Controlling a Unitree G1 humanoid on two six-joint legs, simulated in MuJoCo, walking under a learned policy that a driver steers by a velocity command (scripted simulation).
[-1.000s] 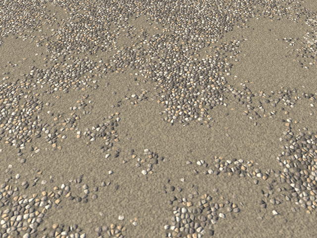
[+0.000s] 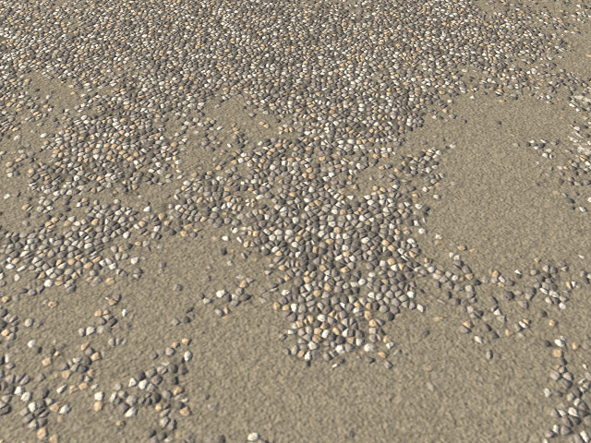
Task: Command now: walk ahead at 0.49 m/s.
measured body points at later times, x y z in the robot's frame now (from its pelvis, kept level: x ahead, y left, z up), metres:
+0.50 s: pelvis +0.27 -0.08 +0.00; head +0.29 -0.10 +0.45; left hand +0.33 +0.18 -0.12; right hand +0.36 -0.35 -0.14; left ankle +0.27 +0.08 -0.66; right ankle +0.29 -0.16 -0.74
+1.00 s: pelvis +0.55 -0.01 -0.01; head +0.57 +0.00 +0.44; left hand +0.57 +0.25 -0.16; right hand +0.67 -0.28 -0.12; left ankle +0.61 +0.07 -0.74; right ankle +0.43 -0.16 -0.65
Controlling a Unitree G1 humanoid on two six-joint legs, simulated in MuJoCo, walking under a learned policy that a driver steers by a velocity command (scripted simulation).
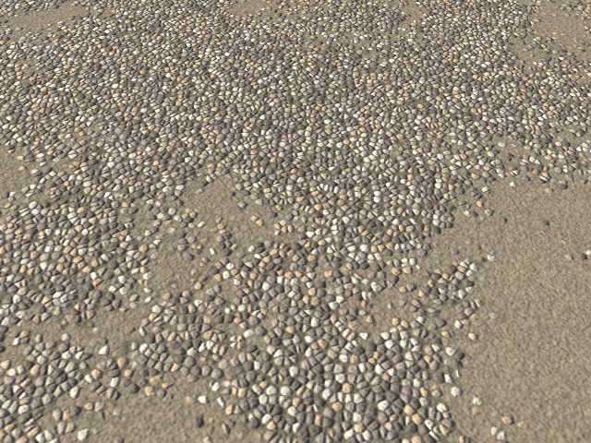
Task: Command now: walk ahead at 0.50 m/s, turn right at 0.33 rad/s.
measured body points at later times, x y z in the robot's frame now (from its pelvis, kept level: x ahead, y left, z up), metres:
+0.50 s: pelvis +0.26 -0.07 -0.02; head +0.30 -0.08 +0.43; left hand +0.50 +0.14 -0.12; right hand +0.22 -0.34 -0.16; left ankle +0.09 +0.10 -0.66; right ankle +0.33 -0.16 -0.74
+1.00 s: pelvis +0.54 -0.13 -0.01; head +0.57 -0.14 +0.44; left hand +0.73 +0.09 -0.13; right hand +0.59 -0.45 -0.09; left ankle +0.68 -0.08 -0.74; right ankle +0.35 -0.16 -0.69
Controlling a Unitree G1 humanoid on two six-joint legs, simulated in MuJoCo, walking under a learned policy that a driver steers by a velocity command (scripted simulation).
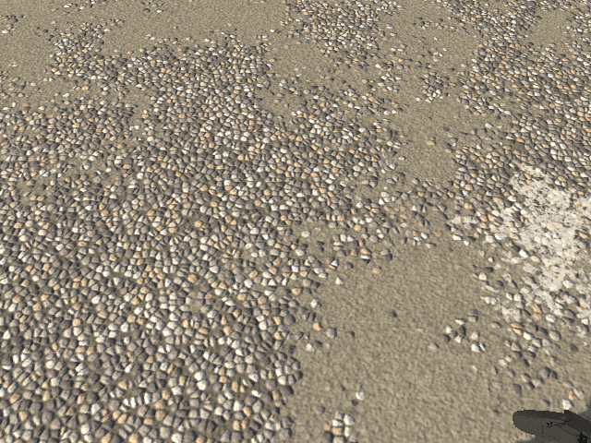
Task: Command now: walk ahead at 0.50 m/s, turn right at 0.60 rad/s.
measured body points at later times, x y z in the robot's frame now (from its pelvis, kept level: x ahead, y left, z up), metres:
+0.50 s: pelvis +0.25 -0.07 -0.01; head +0.29 -0.09 +0.44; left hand +0.54 +0.10 -0.08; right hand +0.19 -0.36 -0.14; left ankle +0.11 +0.12 -0.69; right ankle +0.33 -0.18 -0.73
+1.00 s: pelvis +0.53 -0.14 +0.00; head +0.55 -0.15 +0.45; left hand +0.73 +0.07 -0.11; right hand +0.57 -0.47 -0.08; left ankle +0.67 -0.10 -0.72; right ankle +0.33 -0.17 -0.69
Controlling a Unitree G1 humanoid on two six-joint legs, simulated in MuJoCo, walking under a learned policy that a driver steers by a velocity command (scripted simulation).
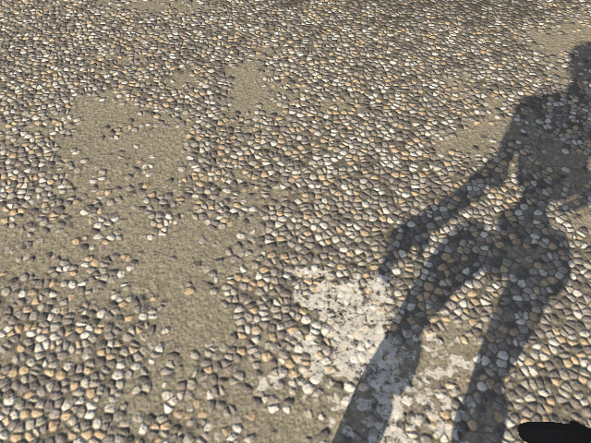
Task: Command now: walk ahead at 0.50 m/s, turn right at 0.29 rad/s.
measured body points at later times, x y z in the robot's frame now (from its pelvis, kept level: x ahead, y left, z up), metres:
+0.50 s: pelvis +0.26 -0.04 +0.00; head +0.29 -0.05 +0.45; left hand +0.52 +0.17 -0.06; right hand +0.23 -0.33 -0.13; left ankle +0.10 +0.11 -0.70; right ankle +0.36 -0.14 -0.72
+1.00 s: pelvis +0.54 -0.06 +0.00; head +0.56 -0.07 +0.45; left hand +0.65 +0.21 -0.12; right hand +0.68 -0.36 -0.06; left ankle +0.66 +0.02 -0.72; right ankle +0.36 -0.14 -0.69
